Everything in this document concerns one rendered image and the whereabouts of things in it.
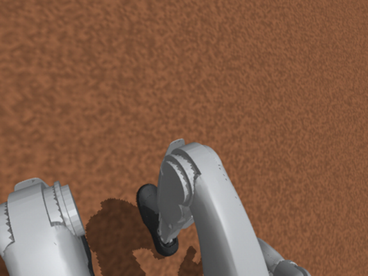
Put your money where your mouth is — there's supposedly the right robot arm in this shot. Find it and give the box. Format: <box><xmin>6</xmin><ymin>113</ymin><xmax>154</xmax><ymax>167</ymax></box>
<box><xmin>273</xmin><ymin>260</ymin><xmax>311</xmax><ymax>276</ymax></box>

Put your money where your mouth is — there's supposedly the left robot foot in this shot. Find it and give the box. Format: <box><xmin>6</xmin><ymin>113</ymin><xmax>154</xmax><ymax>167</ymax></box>
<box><xmin>81</xmin><ymin>235</ymin><xmax>95</xmax><ymax>276</ymax></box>

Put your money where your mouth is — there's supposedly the right robot foot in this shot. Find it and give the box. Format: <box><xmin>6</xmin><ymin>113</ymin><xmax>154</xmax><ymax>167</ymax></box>
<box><xmin>137</xmin><ymin>183</ymin><xmax>178</xmax><ymax>256</ymax></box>

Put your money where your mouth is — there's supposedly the right robot hand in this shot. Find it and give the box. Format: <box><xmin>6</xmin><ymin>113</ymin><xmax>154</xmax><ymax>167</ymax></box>
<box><xmin>257</xmin><ymin>237</ymin><xmax>285</xmax><ymax>276</ymax></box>

